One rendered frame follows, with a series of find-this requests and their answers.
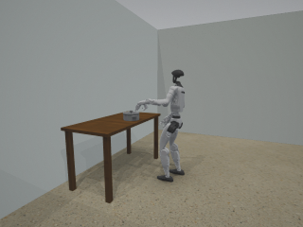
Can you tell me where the left robot hand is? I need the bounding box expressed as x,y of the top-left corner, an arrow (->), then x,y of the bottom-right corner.
135,100 -> 148,111

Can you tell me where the right robot foot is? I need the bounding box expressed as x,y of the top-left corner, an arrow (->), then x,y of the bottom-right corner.
169,168 -> 185,176

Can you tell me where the lid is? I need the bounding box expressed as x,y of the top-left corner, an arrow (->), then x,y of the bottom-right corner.
123,112 -> 140,115

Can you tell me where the right robot hand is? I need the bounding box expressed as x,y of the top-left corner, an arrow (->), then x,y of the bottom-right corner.
160,116 -> 171,128

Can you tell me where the right robot shin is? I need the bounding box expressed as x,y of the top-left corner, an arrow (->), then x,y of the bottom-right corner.
169,147 -> 181,171

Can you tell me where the table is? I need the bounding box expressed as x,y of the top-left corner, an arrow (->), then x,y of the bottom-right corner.
61,111 -> 161,203

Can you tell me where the pot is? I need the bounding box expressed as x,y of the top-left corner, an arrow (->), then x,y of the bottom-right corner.
123,113 -> 139,121

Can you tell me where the robot left forearm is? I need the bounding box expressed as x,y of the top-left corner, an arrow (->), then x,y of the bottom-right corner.
145,98 -> 167,106

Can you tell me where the robot left upper arm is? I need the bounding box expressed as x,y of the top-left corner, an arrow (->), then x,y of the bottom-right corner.
162,86 -> 178,107

